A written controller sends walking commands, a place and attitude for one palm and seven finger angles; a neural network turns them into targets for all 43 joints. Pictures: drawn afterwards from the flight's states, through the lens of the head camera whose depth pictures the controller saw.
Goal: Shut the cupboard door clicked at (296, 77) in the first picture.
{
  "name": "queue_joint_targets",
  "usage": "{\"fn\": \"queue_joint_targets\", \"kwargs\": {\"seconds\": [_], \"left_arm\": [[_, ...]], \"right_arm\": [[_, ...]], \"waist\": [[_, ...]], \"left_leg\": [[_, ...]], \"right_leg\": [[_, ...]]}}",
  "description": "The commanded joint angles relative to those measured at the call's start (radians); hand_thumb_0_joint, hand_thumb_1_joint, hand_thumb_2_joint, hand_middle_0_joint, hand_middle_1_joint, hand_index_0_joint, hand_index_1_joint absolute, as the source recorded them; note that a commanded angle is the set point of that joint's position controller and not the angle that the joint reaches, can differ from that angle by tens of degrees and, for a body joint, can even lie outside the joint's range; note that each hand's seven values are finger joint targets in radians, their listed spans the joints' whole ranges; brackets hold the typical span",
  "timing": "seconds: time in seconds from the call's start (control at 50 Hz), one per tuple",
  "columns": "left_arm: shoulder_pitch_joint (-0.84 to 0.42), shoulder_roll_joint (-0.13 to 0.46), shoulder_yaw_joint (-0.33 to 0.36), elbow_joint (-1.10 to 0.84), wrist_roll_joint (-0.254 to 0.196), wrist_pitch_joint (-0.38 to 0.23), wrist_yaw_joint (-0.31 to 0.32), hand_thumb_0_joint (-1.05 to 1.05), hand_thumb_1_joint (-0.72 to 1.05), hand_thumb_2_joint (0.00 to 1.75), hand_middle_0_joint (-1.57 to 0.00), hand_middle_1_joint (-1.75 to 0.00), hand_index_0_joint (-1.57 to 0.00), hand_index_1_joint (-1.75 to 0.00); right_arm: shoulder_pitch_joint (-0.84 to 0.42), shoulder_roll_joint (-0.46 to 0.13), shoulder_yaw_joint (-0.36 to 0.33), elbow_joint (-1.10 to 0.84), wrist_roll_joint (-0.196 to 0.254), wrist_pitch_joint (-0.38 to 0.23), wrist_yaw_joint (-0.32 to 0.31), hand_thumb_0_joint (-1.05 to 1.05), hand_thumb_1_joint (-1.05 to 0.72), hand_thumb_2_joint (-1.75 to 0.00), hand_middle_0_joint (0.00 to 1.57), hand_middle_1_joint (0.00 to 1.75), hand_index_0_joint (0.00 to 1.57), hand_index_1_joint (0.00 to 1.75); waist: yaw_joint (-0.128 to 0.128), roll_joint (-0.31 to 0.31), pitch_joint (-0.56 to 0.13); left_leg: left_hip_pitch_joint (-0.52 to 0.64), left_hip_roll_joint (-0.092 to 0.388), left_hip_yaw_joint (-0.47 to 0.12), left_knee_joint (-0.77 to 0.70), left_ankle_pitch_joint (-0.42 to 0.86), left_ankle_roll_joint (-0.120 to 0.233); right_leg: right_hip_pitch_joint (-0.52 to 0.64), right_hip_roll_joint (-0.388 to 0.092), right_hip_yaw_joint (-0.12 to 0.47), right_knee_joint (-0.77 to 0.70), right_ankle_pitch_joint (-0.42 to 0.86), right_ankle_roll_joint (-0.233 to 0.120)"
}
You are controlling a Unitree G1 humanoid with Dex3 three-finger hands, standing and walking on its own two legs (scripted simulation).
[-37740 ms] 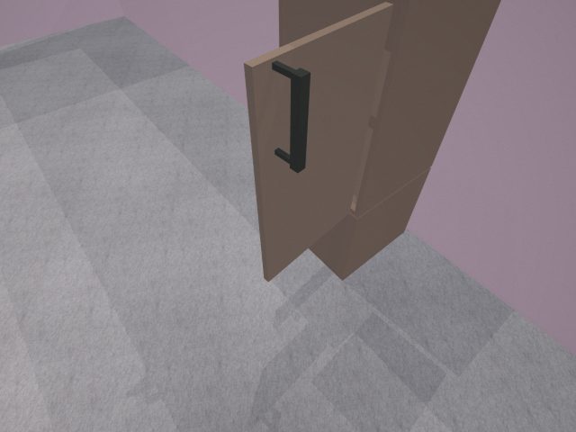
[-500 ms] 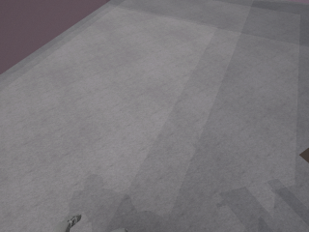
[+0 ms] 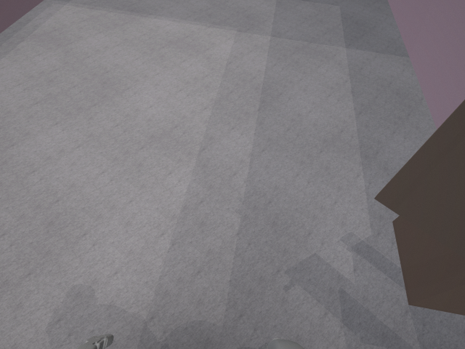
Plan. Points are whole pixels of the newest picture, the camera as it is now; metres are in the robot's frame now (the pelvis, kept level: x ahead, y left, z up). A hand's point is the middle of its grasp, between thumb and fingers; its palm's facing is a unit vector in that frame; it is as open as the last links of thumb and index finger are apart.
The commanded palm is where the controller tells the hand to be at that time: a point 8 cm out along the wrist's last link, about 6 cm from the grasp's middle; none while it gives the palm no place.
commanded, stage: turn to face it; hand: left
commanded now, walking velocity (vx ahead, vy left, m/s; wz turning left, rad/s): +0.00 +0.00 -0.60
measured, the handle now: out of the picture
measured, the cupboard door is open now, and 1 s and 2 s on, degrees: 57 57 57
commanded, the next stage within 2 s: take the last steps up to it in 1.02 s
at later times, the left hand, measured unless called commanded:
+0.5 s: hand (154, 335) +0.16 +0.16 -0.18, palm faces -0.26 -0.94 -0.21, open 7.4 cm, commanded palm none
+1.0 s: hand (204, 292) +0.24 +0.07 -0.16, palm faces -0.52 -0.81 -0.27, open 7.4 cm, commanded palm none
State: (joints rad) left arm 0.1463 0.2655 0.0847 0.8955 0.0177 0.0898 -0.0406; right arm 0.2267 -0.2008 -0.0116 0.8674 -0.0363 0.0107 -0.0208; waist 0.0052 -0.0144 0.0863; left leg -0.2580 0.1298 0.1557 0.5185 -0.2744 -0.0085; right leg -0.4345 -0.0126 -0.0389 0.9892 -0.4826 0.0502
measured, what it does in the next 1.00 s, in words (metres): steps on the spot, turning right: right foot, then left foot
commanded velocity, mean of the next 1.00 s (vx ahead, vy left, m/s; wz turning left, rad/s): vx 0.00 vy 0.00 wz -0.49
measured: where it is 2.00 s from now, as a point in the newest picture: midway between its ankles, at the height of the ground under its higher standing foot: outside the picture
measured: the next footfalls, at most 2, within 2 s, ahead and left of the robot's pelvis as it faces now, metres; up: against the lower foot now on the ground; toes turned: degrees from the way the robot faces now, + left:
right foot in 0.14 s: +0.02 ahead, -0.15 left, +0.00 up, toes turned -9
left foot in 0.50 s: +0.13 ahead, +0.08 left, +0.00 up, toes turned -14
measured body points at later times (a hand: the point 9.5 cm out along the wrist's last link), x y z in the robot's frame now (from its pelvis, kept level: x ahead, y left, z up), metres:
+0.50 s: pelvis +0.04 -0.02 -0.01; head +0.09 -0.02 +0.44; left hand +0.17 +0.21 -0.16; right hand +0.06 -0.30 -0.13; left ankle +0.09 +0.09 -0.74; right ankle -0.02 -0.14 -0.74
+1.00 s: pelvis +0.05 -0.05 -0.01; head +0.07 -0.09 +0.44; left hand +0.27 +0.11 -0.13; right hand -0.06 -0.30 -0.16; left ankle +0.09 +0.08 -0.68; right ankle -0.03 -0.13 -0.74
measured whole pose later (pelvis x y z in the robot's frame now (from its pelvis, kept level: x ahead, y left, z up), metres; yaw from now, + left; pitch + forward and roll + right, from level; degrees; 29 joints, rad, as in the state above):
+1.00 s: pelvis +0.05 -0.05 -0.01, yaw -32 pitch +1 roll +0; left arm 0.15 0.21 0.04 0.92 0.02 0.03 0.00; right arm 0.23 -0.27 -0.05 0.95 -0.02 0.06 -0.02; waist -0.02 0.05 0.07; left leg -0.46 0.08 0.07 1.05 -0.49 -0.08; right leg -0.24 0.00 -0.01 0.53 -0.31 -0.02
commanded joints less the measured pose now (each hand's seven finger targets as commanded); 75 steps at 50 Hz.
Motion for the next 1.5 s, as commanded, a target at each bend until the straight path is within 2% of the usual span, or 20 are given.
{"fn": "queue_joint_targets", "kwargs": {"seconds": [0.0,0.08,0.12,0.18,0.24,0.44,0.48,0.5,0.56,0.74,0.8,0.84,0.86,0.96,1.14,1.18,1.2,1.22,1.32,1.48], "left_arm": [[-0.061,0.029,0.002,-0.100,0.000,-0.036,-0.004,0.00,0.90,0.90,-0.20,-0.30,-0.20,-0.30],[0.032,0.067,0.008,-0.074,0.002,-0.052,0.004,0.00,0.90,0.90,-0.20,-0.30,-0.20,-0.30],[0.133,0.237,0.042,-0.040,0.015,-0.071,0.028,0.00,0.90,0.90,-0.20,-0.30,-0.20,-0.30],[0.103,0.204,0.044,-0.037,0.003,-0.074,0.057,0.00,0.90,0.90,-0.20,-0.30,-0.20,-0.30],[0.023,0.158,0.026,-0.064,0.002,-0.077,0.056,0.00,0.90,0.90,-0.20,-0.30,-0.20,-0.30],[-0.025,0.167,0.030,-0.065,0.000,-0.062,0.046,0.00,0.90,0.90,-0.20,-0.30,-0.20,-0.30],[0.046,0.064,0.012,-0.090,-0.016,-0.051,0.034,0.00,0.90,0.90,-0.20,-0.30,-0.20,-0.30],[0.031,0.077,0.010,-0.109,-0.006,-0.057,0.030,0.00,0.90,0.90,-0.20,-0.30,-0.20,-0.30],[-0.013,0.090,0.025,-0.084,0.002,-0.045,0.013,0.00,0.90,0.90,-0.20,-0.30,-0.20,-0.30],[-0.047,0.034,-0.006,-0.082,0.001,-0.041,0.004,0.00,0.90,0.90,-0.20,-0.30,-0.20,-0.30],[0.045,0.063,0.000,-0.048,0.002,-0.055,0.011,0.00,0.90,0.90,-0.20,-0.30,-0.20,-0.30],[0.133,0.223,0.029,-0.015,0.017,-0.076,0.035,0.00,0.90,0.90,-0.20,-0.30,-0.20,-0.30],[0.180,0.254,0.029,-0.005,0.004,-0.074,0.042,0.00,0.90,0.90,-0.20,-0.30,-0.20,-0.30],[0.021,0.139,0.009,-0.026,0.006,-0.083,0.063,0.00,0.90,0.90,-0.20,-0.30,-0.20,-0.30],[0.003,0.120,0.008,0.011,-0.001,-0.072,0.054,0.00,0.90,0.90,-0.20,-0.30,-0.20,-0.30],[0.053,0.021,-0.008,-0.010,-0.007,-0.060,0.035,0.00,0.90,0.90,-0.20,-0.30,-0.20,-0.30],[0.011,0.025,-0.008,-0.049,0.000,-0.064,0.025,0.00,0.90,0.90,-0.20,-0.30,-0.20,-0.30],[-0.036,0.050,0.000,-0.046,0.017,-0.058,0.020,0.00,0.90,0.90,-0.20,-0.30,-0.20,-0.30],[0.002,0.022,0.003,0.001,0.015,-0.061,-0.012,0.00,0.90,0.90,-0.20,-0.30,-0.20,-0.30],[-0.104,-0.007,-0.014,-0.004,0.011,-0.064,-0.026,0.00,0.90,0.90,-0.20,-0.30,-0.20,-0.30]], "right_arm": [[0.064,-0.243,-0.084,-0.027,0.002,-0.010,-0.012,0.00,-0.90,-0.90,0.20,0.30,0.20,0.30],[0.024,-0.250,-0.094,-0.030,0.012,-0.001,-0.001,0.00,-0.90,-0.90,0.20,0.30,0.20,0.30],[-0.031,-0.131,-0.068,-0.093,0.025,0.003,0.009,0.00,-0.90,-0.90,0.20,0.30,0.20,0.30],[-0.091,-0.156,-0.062,-0.092,0.024,0.016,-0.011,0.00,-0.90,-0.90,0.20,0.30,0.20,0.30],[-0.063,-0.140,-0.061,-0.055,0.023,0.019,0.003,0.00,-0.90,-0.90,0.20,0.30,0.20,0.30],[0.043,-0.145,-0.063,-0.036,0.031,-0.003,-0.005,0.00,-0.90,-0.90,0.20,0.30,0.20,0.30],[0.094,-0.298,-0.088,-0.042,0.006,-0.019,-0.012,0.00,-0.90,-0.90,0.20,0.30,0.20,0.30],[0.115,-0.316,-0.086,-0.060,0.003,-0.014,-0.014,0.00,-0.90,-0.90,0.20,0.30,0.20,0.30],[0.017,-0.244,-0.068,-0.080,-0.002,-0.021,-0.020,0.00,-0.90,-0.90,0.20,0.30,0.20,0.30],[0.067,-0.243,-0.082,-0.018,0.002,-0.006,-0.008,0.00,-0.90,-0.90,0.20,0.30,0.20,0.30],[0.039,-0.244,-0.088,-0.011,0.013,0.000,-0.002,0.00,-0.90,-0.90,0.20,0.30,0.20,0.30],[-0.012,-0.123,-0.062,-0.061,0.024,0.004,0.011,0.00,-0.90,-0.90,0.20,0.30,0.20,0.30],[-0.066,-0.138,-0.056,-0.077,0.024,0.018,0.003,0.00,-0.90,-0.90,0.20,0.30,0.20,0.30],[-0.002,-0.121,-0.051,0.004,0.022,0.018,0.003,0.00,-0.90,-0.90,0.20,0.30,0.20,0.30],[0.109,-0.101,-0.046,0.055,0.018,-0.002,-0.002,0.00,-0.90,-0.90,0.20,0.30,0.20,0.30],[0.189,-0.250,-0.075,0.067,-0.011,-0.022,-0.009,0.00,-0.90,-0.90,0.20,0.30,0.20,0.30],[0.237,-0.307,-0.085,0.059,-0.015,-0.020,-0.017,0.00,-0.90,-0.90,0.20,0.30,0.20,0.30],[0.229,-0.291,-0.084,0.069,-0.014,-0.029,-0.021,0.00,-0.90,-0.90,0.20,0.30,0.20,0.30],[0.157,-0.179,-0.057,0.059,-0.003,-0.058,-0.022,0.00,-0.90,-0.90,0.20,0.30,0.20,0.30],[0.213,-0.196,-0.080,0.119,-0.007,-0.053,-0.007,0.00,-0.90,-0.90,0.20,0.30,0.20,0.30]], "waist": [[-0.047,0.238,-0.141],[0.009,0.182,-0.150],[0.063,-0.307,-0.139],[0.048,-0.263,-0.121],[0.000,-0.134,-0.150],[-0.058,-0.107,-0.131],[-0.049,0.302,-0.192],[-0.064,0.267,-0.181],[-0.025,0.211,-0.112],[-0.050,0.252,-0.142],[0.004,0.189,-0.159],[0.052,-0.253,-0.130],[0.088,-0.197,-0.124],[-0.015,-0.142,-0.149],[-0.063,-0.122,-0.115],[-0.081,0.267,-0.106],[-0.110,0.271,-0.093],[-0.103,0.258,-0.071],[-0.040,0.147,-0.037],[-0.073,0.205,-0.012]], "left_leg": [[0.171,0.227,-0.106,-0.114,0.467,0.131],[0.065,0.204,-0.033,0.043,0.360,0.046],[-0.341,-0.018,0.063,0.390,-0.332,-0.071],[-0.457,-0.012,-0.164,0.660,-0.293,-0.071],[-0.330,-0.024,-0.141,0.582,-0.160,-0.087],[0.046,-0.094,-0.111,-0.030,0.072,-0.068],[0.258,0.261,-0.460,-0.179,0.296,0.090],[0.168,0.375,-0.513,-0.194,0.322,0.182],[0.072,0.273,-0.356,-0.199,0.356,0.163],[0.155,0.222,-0.119,-0.103,0.476,0.132],[0.056,0.185,-0.060,0.015,0.358,0.054],[-0.321,-0.032,0.053,0.332,-0.299,-0.063],[-0.331,-0.045,-0.077,0.497,-0.378,-0.056],[-0.299,-0.039,-0.128,0.545,-0.177,-0.072],[0.055,-0.090,-0.080,-0.021,0.080,-0.051],[0.234,0.206,-0.468,-0.223,-0.129,0.079],[0.180,0.362,-0.661,-0.333,-0.317,0.177],[0.145,0.345,-0.677,-0.377,-0.365,0.158],[0.113,0.202,-0.286,-0.349,-0.045,0.098],[0.120,0.220,-0.122,-0.328,0.036,0.113]], "right_leg": [[0.028,0.005,-0.044,-0.176,0.015,-0.007],[0.272,0.020,-0.067,-0.529,0.267,-0.041],[0.517,-0.335,0.402,-0.668,0.671,-0.194],[0.467,-0.312,0.408,-0.611,0.836,-0.282],[0.383,-0.218,0.263,-0.588,0.804,-0.235],[0.151,-0.134,0.343,-0.497,0.561,-0.153],[-0.088,0.081,0.141,-0.185,0.025,-0.043],[-0.075,0.060,0.080,0.030,-0.184,-0.034],[-0.101,-0.009,0.085,0.211,-0.062,-0.006],[0.074,0.013,-0.048,-0.236,0.018,-0.016],[0.288,0.018,-0.054,-0.544,0.282,-0.042],[0.502,-0.334,0.378,-0.675,0.672,-0.184],[0.407,-0.391,0.414,-0.666,0.760,-0.271],[0.374,-0.229,0.211,-0.602,0.816,-0.237],[0.187,-0.151,0.229,-0.566,0.379,-0.163],[-0.104,0.055,0.077,-0.277,-0.082,-0.077],[-0.166,0.063,0.037,-0.057,-0.164,-0.066],[-0.203,0.024,0.099,0.091,-0.096,-0.067],[-0.183,-0.040,0.064,0.120,0.178,-0.033],[-0.073,-0.049,-0.023,-0.252,0.208,-0.020]]}}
